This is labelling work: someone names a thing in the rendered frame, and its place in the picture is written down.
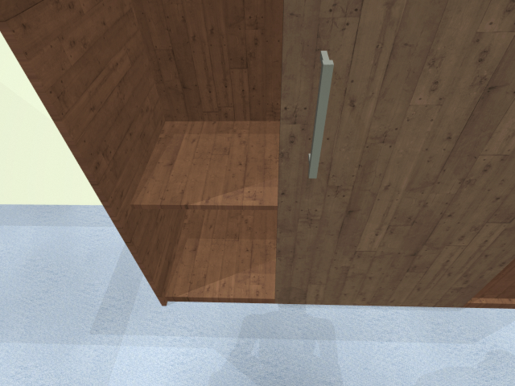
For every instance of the handle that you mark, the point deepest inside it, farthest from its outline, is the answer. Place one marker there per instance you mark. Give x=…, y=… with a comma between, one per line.
x=321, y=112

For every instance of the wardrobe door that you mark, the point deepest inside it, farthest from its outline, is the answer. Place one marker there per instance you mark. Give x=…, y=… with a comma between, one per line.
x=502, y=285
x=414, y=200

